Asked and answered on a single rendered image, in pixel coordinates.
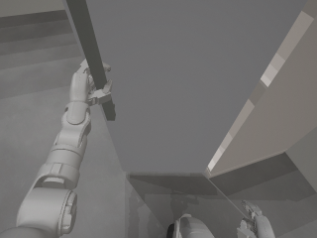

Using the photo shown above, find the robot left hand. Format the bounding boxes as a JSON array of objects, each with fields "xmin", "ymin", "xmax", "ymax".
[{"xmin": 69, "ymin": 59, "xmax": 113, "ymax": 107}]

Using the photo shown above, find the handle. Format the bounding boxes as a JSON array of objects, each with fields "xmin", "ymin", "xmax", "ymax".
[{"xmin": 66, "ymin": 0, "xmax": 116, "ymax": 121}]

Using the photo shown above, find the right robot thigh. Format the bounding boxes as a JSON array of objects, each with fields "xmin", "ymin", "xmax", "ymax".
[{"xmin": 173, "ymin": 216, "xmax": 215, "ymax": 238}]

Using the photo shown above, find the robot right hand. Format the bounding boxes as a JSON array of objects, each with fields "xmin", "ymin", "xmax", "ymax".
[{"xmin": 237, "ymin": 200, "xmax": 275, "ymax": 238}]

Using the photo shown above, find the left robot forearm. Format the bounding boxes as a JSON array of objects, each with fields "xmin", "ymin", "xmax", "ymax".
[{"xmin": 16, "ymin": 101, "xmax": 92, "ymax": 227}]

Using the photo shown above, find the robot left upper arm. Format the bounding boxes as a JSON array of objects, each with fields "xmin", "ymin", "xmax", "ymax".
[{"xmin": 0, "ymin": 186, "xmax": 77, "ymax": 238}]

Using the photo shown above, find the fridge door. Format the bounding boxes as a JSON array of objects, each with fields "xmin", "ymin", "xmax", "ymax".
[{"xmin": 61, "ymin": 0, "xmax": 308, "ymax": 174}]

